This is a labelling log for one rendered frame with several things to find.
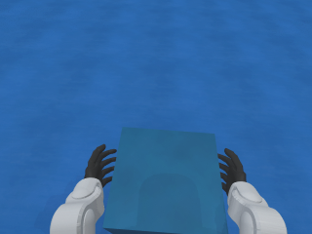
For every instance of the robot left forearm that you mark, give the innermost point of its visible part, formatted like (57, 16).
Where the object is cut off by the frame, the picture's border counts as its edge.
(81, 210)

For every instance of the right robot hand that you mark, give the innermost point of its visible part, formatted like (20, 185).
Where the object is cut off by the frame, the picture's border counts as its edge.
(234, 170)

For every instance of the robot right forearm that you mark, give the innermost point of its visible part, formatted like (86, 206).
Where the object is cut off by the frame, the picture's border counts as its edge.
(251, 212)

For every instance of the left robot hand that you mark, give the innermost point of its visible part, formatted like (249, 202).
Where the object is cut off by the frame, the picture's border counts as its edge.
(95, 165)

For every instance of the carton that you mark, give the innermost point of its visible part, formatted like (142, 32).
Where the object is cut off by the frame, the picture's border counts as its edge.
(165, 182)

